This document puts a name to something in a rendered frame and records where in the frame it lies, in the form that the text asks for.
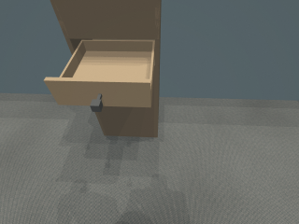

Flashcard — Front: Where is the cabinet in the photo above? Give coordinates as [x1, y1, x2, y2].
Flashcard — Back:
[50, 0, 162, 138]

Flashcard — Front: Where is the drawer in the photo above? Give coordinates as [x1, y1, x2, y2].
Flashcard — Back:
[44, 39, 155, 107]

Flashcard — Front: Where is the handle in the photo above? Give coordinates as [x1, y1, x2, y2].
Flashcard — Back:
[90, 93, 103, 112]

